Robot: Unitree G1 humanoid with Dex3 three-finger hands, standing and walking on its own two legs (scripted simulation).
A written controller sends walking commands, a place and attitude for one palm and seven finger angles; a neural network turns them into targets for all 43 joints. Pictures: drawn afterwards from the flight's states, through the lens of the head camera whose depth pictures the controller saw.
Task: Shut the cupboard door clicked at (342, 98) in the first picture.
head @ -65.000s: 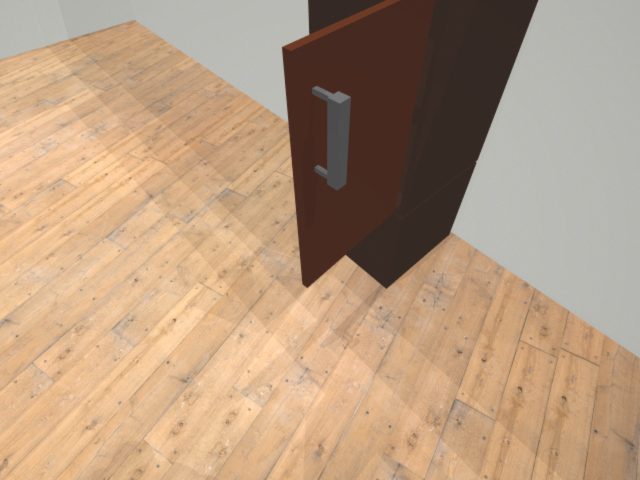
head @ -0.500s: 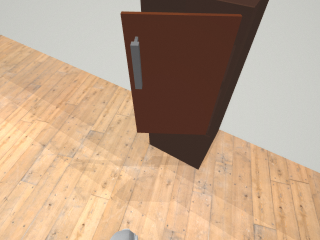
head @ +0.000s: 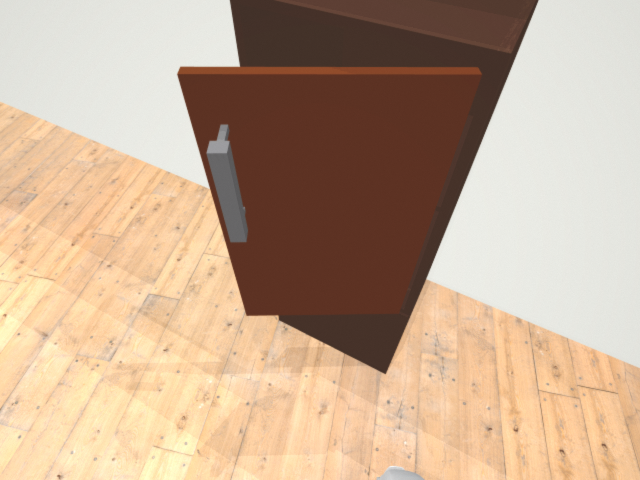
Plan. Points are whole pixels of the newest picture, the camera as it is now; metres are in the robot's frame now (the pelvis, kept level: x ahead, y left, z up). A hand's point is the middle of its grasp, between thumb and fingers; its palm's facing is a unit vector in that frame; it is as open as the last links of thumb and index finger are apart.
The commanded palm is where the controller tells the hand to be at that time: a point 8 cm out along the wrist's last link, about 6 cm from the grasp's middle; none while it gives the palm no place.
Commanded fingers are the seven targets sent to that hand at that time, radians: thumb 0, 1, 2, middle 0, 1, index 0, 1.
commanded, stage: come to a stop and stand still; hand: left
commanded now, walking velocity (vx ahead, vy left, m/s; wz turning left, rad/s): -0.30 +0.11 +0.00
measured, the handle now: (232, 186) +0.48 +0.15 +0.09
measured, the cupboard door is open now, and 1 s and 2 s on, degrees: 29 29 29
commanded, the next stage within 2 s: look again from close up in 1.26 s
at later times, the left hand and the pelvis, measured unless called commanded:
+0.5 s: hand out of the picture +0.07 +0.22 -0.19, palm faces +0.09 -0.97 -0.21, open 7.4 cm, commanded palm none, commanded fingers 0.00 0.90 0.90 -0.20 -0.30 -0.20 -0.30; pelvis +0.00 +0.02 -0.01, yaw +1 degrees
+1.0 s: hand out of the picture -0.04 +0.19 -0.18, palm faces +0.02 -0.98 -0.17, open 7.4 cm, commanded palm none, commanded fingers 0.00 0.90 0.90 -0.20 -0.30 -0.20 -0.30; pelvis -0.04 +0.03 +0.00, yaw +0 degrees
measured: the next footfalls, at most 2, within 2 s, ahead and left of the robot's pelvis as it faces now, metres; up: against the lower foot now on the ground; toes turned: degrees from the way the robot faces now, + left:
right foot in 0.04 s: +0.13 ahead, -0.15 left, +0.00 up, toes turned -4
left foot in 0.44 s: +0.04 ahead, +0.13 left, +0.00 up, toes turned +3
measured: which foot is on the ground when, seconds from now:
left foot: down 0.00-0.06, up 0.08-0.42, down 0.44-1.00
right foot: up 0.00-0.02, down 0.04-0.44, up 0.46-0.74, down 0.76-1.00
